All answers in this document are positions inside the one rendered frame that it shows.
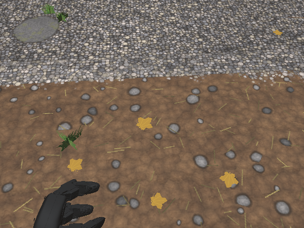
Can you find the robot left hand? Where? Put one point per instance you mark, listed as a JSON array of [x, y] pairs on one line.
[[55, 211]]

